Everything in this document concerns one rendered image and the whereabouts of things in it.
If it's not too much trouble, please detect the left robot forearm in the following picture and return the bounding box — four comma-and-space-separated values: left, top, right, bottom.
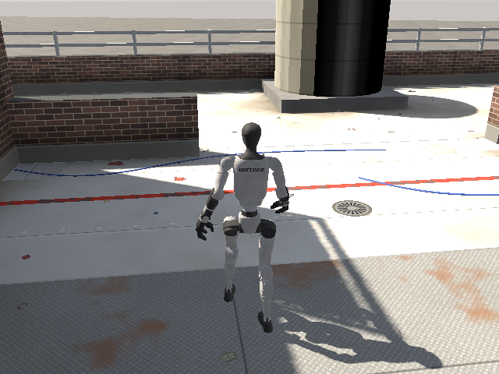
200, 188, 218, 223

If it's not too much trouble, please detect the robot right shin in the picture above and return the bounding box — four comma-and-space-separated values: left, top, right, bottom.
260, 266, 273, 322

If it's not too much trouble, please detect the left robot thigh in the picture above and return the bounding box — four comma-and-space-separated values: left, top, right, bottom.
223, 216, 239, 261

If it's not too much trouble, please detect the robot right upper arm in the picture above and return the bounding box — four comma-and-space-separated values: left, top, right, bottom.
267, 157, 288, 198

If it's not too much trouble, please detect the left robot hand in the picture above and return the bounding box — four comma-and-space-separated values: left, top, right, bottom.
196, 219, 214, 241

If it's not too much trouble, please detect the robot left upper arm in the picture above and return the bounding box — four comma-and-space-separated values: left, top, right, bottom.
212, 156, 235, 200

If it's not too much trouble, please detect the right robot forearm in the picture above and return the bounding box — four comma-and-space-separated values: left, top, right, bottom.
279, 187, 289, 206

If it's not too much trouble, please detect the right robot hand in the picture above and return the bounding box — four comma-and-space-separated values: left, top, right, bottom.
271, 201, 288, 213

